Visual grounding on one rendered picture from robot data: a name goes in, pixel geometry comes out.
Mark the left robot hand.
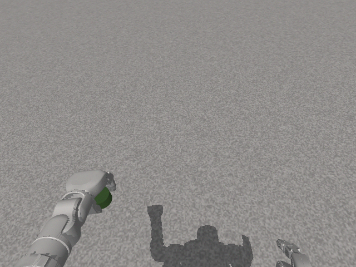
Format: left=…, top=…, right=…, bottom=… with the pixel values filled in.
left=66, top=170, right=116, bottom=215

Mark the left robot arm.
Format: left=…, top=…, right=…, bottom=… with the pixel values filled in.
left=14, top=190, right=92, bottom=267

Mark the right robot hand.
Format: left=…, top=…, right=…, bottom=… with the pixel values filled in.
left=276, top=239, right=312, bottom=267

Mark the tin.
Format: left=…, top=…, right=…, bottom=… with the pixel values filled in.
left=94, top=187, right=112, bottom=209

